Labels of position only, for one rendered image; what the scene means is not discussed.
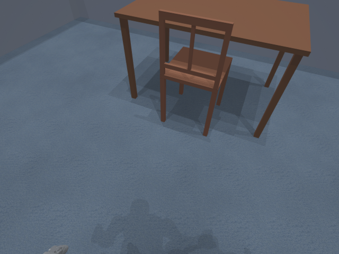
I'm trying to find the table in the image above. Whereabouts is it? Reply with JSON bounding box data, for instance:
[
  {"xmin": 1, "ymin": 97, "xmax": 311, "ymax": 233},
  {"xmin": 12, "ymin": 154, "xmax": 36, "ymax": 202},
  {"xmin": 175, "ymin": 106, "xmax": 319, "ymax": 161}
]
[{"xmin": 114, "ymin": 0, "xmax": 311, "ymax": 138}]

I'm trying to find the chair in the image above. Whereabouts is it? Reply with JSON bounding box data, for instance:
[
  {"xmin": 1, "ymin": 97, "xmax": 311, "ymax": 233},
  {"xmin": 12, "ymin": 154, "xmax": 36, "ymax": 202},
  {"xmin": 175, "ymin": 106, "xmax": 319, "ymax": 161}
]
[{"xmin": 159, "ymin": 9, "xmax": 234, "ymax": 136}]

